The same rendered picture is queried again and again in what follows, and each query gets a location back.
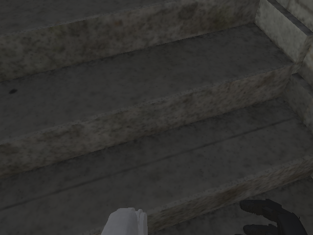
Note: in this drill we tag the robot right hand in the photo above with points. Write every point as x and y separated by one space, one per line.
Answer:
287 222

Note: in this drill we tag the robot left thigh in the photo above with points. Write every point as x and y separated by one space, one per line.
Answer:
127 221

